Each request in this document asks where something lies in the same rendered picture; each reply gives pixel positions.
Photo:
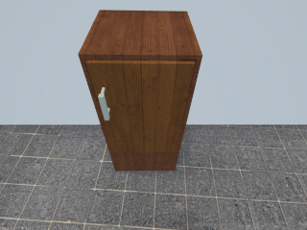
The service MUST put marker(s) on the handle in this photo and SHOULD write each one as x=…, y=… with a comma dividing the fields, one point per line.
x=102, y=101

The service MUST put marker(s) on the cupboard door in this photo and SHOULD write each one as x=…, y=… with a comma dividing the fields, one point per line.
x=147, y=101

